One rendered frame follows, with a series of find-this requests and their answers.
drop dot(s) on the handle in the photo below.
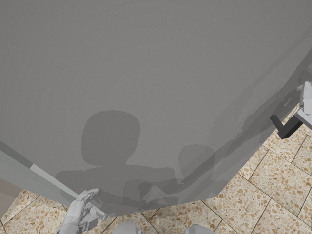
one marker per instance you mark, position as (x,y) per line
(285,131)

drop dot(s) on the right robot hand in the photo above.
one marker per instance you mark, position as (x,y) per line
(305,114)

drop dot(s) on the left robot forearm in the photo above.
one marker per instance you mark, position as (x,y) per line
(68,229)

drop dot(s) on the left robot hand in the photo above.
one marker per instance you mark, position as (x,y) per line
(77,212)

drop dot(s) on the fridge door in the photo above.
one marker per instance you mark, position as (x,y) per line
(155,103)

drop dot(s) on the left robot thigh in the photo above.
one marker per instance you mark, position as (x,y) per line
(126,228)

